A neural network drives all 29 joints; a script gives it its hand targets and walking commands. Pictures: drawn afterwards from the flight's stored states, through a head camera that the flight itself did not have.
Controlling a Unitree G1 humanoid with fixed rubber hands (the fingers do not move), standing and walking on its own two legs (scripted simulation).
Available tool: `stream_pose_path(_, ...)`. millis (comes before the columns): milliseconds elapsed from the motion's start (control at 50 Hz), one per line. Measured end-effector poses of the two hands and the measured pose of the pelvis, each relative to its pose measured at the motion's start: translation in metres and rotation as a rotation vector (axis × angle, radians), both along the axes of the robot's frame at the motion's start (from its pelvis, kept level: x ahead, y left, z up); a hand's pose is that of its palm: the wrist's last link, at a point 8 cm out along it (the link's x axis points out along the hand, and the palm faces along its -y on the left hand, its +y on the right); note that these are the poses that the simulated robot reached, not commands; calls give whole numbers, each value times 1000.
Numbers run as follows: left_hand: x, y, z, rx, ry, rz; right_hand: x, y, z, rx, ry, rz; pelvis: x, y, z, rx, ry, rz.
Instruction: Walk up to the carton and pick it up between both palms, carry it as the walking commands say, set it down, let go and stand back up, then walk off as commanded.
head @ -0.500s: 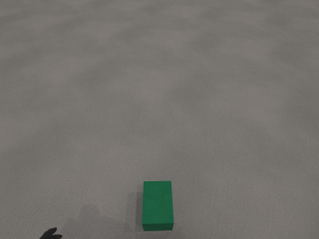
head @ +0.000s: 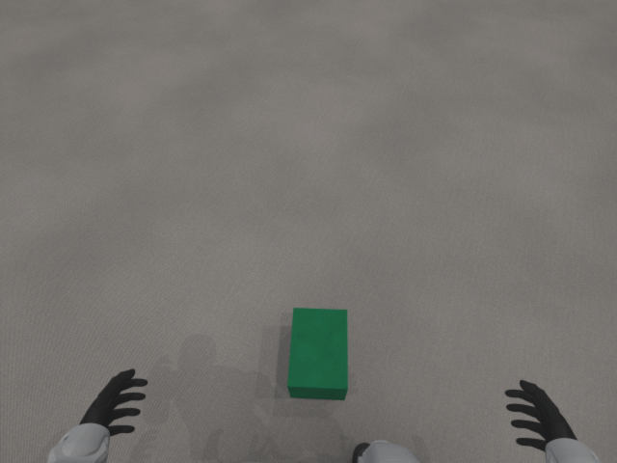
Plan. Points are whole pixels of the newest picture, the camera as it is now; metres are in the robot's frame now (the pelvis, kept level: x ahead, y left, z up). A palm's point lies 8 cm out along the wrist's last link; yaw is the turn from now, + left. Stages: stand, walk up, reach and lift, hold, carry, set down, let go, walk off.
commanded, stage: reach and lift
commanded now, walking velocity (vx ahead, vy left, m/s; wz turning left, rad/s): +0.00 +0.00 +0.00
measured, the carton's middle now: (319, 353) +0.45 +0.00 -0.69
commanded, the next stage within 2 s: none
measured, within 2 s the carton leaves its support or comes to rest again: neither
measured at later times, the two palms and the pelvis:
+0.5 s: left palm (153, 367) +0.27 +0.26 -0.14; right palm (484, 386) +0.24 -0.25 -0.14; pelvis +0.02 +0.01 -0.04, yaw +1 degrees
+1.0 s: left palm (205, 314) +0.37 +0.21 -0.18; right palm (429, 313) +0.37 -0.20 -0.19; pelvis -0.04 +0.01 -0.09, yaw +2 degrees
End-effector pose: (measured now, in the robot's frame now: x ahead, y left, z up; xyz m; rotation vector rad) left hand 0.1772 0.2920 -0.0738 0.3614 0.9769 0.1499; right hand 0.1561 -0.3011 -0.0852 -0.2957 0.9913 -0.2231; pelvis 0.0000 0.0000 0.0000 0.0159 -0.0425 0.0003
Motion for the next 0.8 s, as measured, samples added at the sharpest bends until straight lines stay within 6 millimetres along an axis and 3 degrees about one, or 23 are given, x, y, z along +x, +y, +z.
stream_pose_path(80, 6, -4, 2, 3, 14, 1, 16, 0, -7, 4, 0, -3, 8, -4, -2, 3, 25, 3)
stream_pose_path(180, 18, -9, -11, -32, 20, 2, 32, 10, -16, 33, -11, -6, 20, -7, -9, 2, 88, 2)
stream_pose_path(380, 71, -21, -45, -91, -70, 5, 66, 39, -37, 60, -61, -30, 26, 2, -29, -4, 255, 15)
stream_pose_path(560, 103, -33, -69, -122, -123, 22, 91, 59, -58, 95, -112, -29, 7, 20, -47, -11, 390, 8)
stream_pose_path(800, 149, -59, -84, -166, -191, 49, 164, 77, -74, 152, -198, 9, -29, 23, -68, -3, 487, 12)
